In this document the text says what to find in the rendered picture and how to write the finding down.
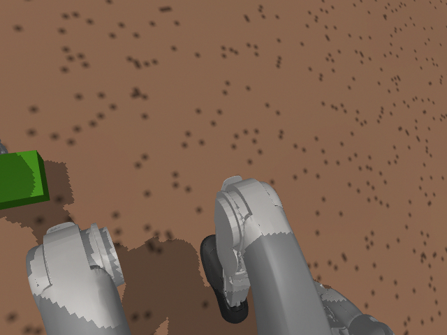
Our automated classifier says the carton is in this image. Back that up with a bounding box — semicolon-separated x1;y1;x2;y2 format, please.
0;150;50;210

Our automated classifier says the right robot arm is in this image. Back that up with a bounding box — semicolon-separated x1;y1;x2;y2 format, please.
348;314;395;335

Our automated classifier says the right robot foot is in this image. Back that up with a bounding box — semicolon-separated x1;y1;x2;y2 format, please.
200;234;249;324

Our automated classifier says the right robot hand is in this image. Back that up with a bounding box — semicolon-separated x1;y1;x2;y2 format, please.
314;281;363;335

